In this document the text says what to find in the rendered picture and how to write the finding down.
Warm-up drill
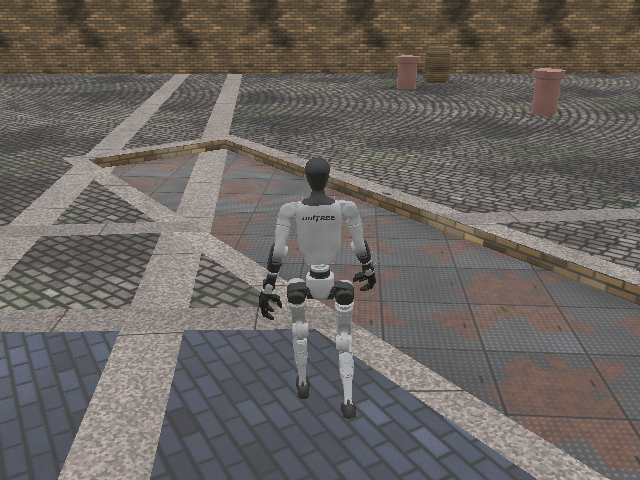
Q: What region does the right robot hand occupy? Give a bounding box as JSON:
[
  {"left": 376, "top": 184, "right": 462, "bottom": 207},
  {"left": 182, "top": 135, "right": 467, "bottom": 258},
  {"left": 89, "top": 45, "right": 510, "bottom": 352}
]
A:
[{"left": 353, "top": 272, "right": 376, "bottom": 291}]

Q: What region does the robot right forearm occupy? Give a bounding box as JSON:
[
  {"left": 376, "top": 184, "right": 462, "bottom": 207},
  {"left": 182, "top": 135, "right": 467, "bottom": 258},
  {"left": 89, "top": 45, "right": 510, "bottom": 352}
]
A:
[{"left": 356, "top": 239, "right": 375, "bottom": 276}]

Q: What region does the right robot thigh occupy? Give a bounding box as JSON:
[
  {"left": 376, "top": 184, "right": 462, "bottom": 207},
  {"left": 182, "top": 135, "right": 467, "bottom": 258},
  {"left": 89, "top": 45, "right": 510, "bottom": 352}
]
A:
[{"left": 334, "top": 280, "right": 354, "bottom": 352}]

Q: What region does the robot left forearm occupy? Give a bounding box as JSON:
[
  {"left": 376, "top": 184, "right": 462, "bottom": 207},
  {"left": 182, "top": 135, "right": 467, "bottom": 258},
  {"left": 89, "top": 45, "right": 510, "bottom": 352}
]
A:
[{"left": 261, "top": 243, "right": 282, "bottom": 294}]

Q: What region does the robot left shin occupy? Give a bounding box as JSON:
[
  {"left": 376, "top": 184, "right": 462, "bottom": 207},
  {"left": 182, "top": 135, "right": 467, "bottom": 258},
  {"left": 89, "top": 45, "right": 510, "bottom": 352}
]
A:
[{"left": 292, "top": 323, "right": 308, "bottom": 386}]

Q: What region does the robot right upper arm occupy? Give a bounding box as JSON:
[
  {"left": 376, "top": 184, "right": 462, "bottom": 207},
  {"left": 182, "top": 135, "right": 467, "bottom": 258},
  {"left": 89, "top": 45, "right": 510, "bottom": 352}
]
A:
[{"left": 339, "top": 200, "right": 367, "bottom": 254}]

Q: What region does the left robot hand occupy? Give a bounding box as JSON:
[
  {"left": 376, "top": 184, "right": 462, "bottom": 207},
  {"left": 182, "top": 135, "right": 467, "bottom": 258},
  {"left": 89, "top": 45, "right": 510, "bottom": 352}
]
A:
[{"left": 259, "top": 291, "right": 282, "bottom": 320}]

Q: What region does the robot left upper arm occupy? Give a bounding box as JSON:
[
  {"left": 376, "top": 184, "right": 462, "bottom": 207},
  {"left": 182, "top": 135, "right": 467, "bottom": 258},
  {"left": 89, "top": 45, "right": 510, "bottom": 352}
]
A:
[{"left": 272, "top": 202, "right": 298, "bottom": 259}]

